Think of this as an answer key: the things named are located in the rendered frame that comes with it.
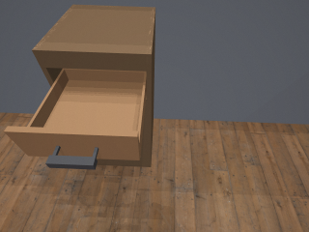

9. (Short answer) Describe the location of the drawer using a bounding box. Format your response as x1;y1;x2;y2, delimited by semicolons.
4;68;147;160

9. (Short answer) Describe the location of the cabinet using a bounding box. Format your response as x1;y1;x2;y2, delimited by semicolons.
32;4;155;167

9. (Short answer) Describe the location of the handle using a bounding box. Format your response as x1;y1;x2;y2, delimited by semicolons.
45;146;98;170

